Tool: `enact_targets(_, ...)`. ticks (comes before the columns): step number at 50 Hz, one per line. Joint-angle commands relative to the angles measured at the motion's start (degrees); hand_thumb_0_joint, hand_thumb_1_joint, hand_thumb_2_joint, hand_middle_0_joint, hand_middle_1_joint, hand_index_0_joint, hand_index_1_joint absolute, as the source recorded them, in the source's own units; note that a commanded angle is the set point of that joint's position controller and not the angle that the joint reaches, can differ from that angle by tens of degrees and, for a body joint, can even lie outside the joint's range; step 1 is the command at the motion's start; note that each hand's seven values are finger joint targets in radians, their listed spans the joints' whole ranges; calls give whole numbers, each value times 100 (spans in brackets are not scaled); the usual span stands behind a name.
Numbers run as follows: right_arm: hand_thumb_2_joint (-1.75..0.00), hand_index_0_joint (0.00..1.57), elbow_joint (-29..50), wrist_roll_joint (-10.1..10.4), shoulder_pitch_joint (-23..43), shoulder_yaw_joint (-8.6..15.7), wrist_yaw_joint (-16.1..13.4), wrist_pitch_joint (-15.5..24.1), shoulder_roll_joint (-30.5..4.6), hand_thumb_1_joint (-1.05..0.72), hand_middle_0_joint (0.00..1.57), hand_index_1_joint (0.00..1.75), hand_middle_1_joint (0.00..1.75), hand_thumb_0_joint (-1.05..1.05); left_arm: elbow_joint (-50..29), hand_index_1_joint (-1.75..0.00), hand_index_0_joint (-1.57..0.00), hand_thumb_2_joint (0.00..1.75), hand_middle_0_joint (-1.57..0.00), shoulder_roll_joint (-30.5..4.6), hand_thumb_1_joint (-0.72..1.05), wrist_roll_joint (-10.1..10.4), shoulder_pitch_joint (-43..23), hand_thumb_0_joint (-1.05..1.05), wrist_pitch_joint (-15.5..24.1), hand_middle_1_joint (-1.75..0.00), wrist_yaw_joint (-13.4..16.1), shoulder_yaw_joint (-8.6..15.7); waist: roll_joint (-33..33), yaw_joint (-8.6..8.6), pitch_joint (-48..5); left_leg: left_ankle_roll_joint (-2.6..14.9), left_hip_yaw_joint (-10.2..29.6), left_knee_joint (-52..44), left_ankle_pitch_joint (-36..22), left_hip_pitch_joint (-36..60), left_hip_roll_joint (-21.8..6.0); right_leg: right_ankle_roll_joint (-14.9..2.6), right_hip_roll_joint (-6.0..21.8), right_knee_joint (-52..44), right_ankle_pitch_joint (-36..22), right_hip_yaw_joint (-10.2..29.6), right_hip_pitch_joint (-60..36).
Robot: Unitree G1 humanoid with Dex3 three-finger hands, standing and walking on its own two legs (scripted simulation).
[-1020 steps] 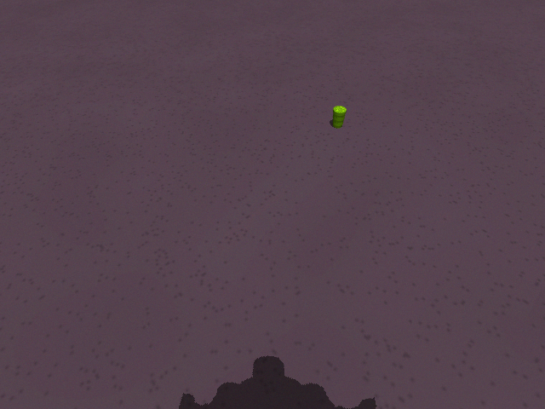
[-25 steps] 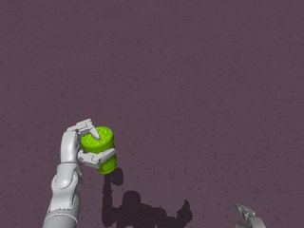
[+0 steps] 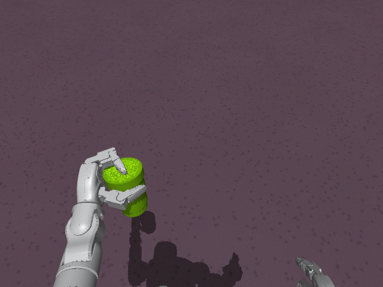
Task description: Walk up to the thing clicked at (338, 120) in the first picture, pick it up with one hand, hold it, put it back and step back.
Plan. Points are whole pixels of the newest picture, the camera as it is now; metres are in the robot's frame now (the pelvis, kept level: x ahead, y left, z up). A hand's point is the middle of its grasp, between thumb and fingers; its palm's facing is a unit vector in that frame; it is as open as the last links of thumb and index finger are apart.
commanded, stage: hold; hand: left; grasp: from above
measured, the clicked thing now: (129, 189) +0.32 +0.16 +0.01
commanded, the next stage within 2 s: crouch in 0.12 s
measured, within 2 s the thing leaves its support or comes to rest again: neither
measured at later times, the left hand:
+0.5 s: hand (125, 188) +0.33 +0.17 +0.00, palm faces +0.11 -0.99 +0.01, open 7.1 cm
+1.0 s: hand (140, 214) +0.36 +0.19 -0.24, palm faces +0.10 -0.99 +0.00, open 7.0 cm
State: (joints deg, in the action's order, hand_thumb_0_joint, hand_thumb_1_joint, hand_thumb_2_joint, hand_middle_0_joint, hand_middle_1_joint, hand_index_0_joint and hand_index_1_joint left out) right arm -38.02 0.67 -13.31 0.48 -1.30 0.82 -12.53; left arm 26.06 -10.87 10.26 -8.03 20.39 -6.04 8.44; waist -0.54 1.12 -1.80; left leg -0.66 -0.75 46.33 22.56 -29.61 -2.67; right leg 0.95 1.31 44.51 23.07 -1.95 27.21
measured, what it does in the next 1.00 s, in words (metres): lowers itself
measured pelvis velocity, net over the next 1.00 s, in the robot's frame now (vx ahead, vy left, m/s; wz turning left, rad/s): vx -0.06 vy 0.00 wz -0.03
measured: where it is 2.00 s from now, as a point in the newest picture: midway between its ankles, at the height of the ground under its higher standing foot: outside the picture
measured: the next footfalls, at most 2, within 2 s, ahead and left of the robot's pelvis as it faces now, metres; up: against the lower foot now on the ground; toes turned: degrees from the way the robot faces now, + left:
none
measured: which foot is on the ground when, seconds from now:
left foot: down 0.00-1.00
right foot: down 0.00-1.00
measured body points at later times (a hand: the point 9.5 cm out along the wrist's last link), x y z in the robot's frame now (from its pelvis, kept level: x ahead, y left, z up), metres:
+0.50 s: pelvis -0.01 +0.00 -0.02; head +0.06 +0.01 +0.43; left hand +0.32 +0.23 +0.00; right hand +0.13 -0.25 -0.12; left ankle +0.01 +0.12 -0.71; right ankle -0.01 -0.13 -0.71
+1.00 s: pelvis -0.06 +0.00 -0.21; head +0.12 +0.02 +0.20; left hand +0.35 +0.24 -0.24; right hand +0.06 -0.26 -0.34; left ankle +0.01 +0.12 -0.71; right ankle -0.01 -0.13 -0.71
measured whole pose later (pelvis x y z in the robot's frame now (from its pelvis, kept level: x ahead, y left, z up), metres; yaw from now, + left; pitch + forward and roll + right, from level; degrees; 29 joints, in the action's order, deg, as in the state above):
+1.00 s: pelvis -0.06 +0.00 -0.21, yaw -2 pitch +32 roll -3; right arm -39.3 -4.0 -8.0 -0.2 3.9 1.2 -13.9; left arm 55.8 -16.7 8.6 -29.9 42.7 -10.2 20.2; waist 0.2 4.8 -11.4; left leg -0.7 2.8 102.1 37.8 -96.6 -3.4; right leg 0.4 1.1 100.6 39.2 -2.4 93.5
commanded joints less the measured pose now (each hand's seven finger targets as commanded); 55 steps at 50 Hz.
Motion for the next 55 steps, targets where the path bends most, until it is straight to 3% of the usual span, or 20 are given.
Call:
enact_targets(1,-91,20,725,37,253,302,-27,254,-794,-92,20,30,30,0,-1375,-139,-129,119,-128,-759,23,88,-1493,0,473,-139,41,339,-33,-52,-1431,82,38,-641,-1348,814,153,-141,-166,-618,-1530,-67,-504)
enact_targets(2,-91,20,721,26,253,266,-25,253,-737,-92,20,30,30,0,-987,-140,-131,119,-129,-583,21,61,-1216,0,428,-141,28,211,160,11,-1156,110,43,-615,-1215,636,152,-122,-163,-624,-1437,-57,-403)
enact_targets(4,-91,20,726,18,237,291,-20,267,-759,-92,20,30,30,0,-1626,-139,-130,118,-128,-899,21,72,-1618,0,530,-139,39,396,-254,-68,-1750,91,30,-584,-1466,945,158,-134,-157,-565,-1620,-30,-552)
enact_targets(6,-91,20,699,7,133,305,-28,251,-794,-92,20,30,30,0,-1401,-139,-129,118,-127,-523,22,71,-1483,0,498,-139,-11,41,13,97,-1583,115,51,-527,-1649,937,128,-117,-179,-540,-1812,-46,-464)
enact_targets(9,-91,20,661,10,140,308,-25,271,-782,-92,20,30,30,0,-1850,-138,-128,118,-127,-885,22,89,-1913,0,578,-139,39,344,-273,-32,-1849,90,51,-525,-1676,1024,129,-137,-162,-505,-1820,-37,-506)
enact_targets(10,-91,20,682,14,183,275,-33,259,-773,-93,20,30,30,0,-1238,-138,-128,118,-127,-734,23,67,-1546,0,542,-138,50,295,27,47,-1464,106,38,-516,-1528,827,145,-115,-158,-552,-1718,-37,-449)
enact_targets(12,-90,20,661,6,202,289,-9,296,-773,-87,20,30,30,0,-1369,-133,-126,119,-125,-583,30,47,-1745,0,582,-133,24,101,-69,105,-1360,93,69,-559,-1364,829,119,-136,-171,-509,-1530,-48,-255)
enact_targets(13,-90,20,667,0,197,306,-9,281,-779,-88,20,30,30,0,-1453,-133,-128,117,-126,-751,29,30,-1713,0,597,-133,54,254,-221,6,-1473,78,70,-552,-1372,810,130,-153,-174,-487,-1517,-51,-295)
enact_targets(14,-90,20,651,-2,221,316,0,277,-793,-88,20,30,30,0,-901,-132,-128,116,-127,-580,28,10,-1372,0,557,-133,56,203,51,60,-1286,96,91,-539,-1250,664,120,-149,-182,-489,-1401,-68,-211)
enact_targets(16,-90,20,638,-9,209,334,30,275,-799,-88,20,30,30,0,-1017,-133,-128,117,-127,-616,28,33,-1586,0,651,-134,68,275,91,58,-1196,107,77,-489,-1031,485,135,-141,-164,-466,-1261,-45,-106)
enact_targets(21,-90,20,521,-81,77,365,111,286,-804,-88,20,30,30,0,-366,-135,-128,120,-126,-445,27,15,-1502,0,926,-136,97,264,219,142,-1383,157,100,4,-1423,190,123,-112,-151,-56,-1643,-24,289)
enact_targets(22,-90,20,466,-101,75,387,137,295,-834,-88,20,30,30,0,-338,-135,-128,120,-126,-640,25,-8,-1640,0,1056,-135,104,440,37,101,-1464,140,121,120,-1398,70,125,-141,-149,99,-1548,-23,439)
enact_targets(27,-90,20,426,-202,-2,418,249,299,-854,-88,20,30,30,0,281,-137,-128,121,-127,-631,23,-66,-2021,0,1631,-137,3,516,-8,224,-1954,147,197,929,-1314,-593,127,-177,-158,883,-1387,13,1338)
enact_targets(28,-90,20,425,-203,3,429,252,301,-892,-89,20,30,30,0,396,-136,-129,120,-127,-856,22,-89,-2234,0,1750,-136,-7,670,-24,205,-1928,153,179,1128,-1077,-907,153,-177,-163,1048,-1217,50,1556)
enact_targets(33,-90,20,488,-275,12,400,338,339,-982,-89,20,30,30,0,1085,-139,-130,121,-129,-846,18,-39,-2521,0,2322,-139,-276,700,-246,299,-2702,147,287,2258,-644,-1954,175,-233,-193,2200,-685,26,2962)
enact_targets(36,-90,20,470,-301,-22,362,352,350,-1039,-89,20,30,30,0,1220,-139,-130,122,-130,-1115,21,-14,-2894,0,2548,-139,-391,863,-513,260,-3233,137,339,2832,-532,-2509,182,-253,-179,2797,-506,44,3580)
enact_targets(37,-90,20,477,-314,-37,358,371,355,-1087,-89,20,30,30,0,1256,-140,-131,123,-130,-1018,22,-1,-2941,0,2587,-139,-415,764,-446,284,-3448,143,375,3015,-636,-2636,170,-254,-194,2997,-565,10,3740)
enact_targets(43,-91,20,351,-384,-116,327,412,237,-1184,-90,20,30,30,0,1573,-142,-131,127,-131,-1481,19,1,-3425,0,2710,-141,-390,1271,-496,254,-4215,168,394,4058,-898,-3550,156,-266,-204,3972,-706,58,4498)
enact_targets(50,-91,20,171,-504,-135,299,500,169,-1227,-91,20,30,30,0,1947,-144,-131,131,-131,-1708,23,-163,-4434,0,2786,-143,-465,1358,-544,558,-4310,174,419,4919,-76,-4652,120,-296,-233,4807,-7,19,5572)
enact_targets(55,-91,20,100,-598,-103,211,523,144,-1266,-90,20,30,30,0,2557,-143,-131,129,-131,-2131,23,-364,-4883,0,2837,-143,-356,1609,-594,580,-4198,132,409,5444,730,-5454,113,-324,-239,5418,722,-82,6387)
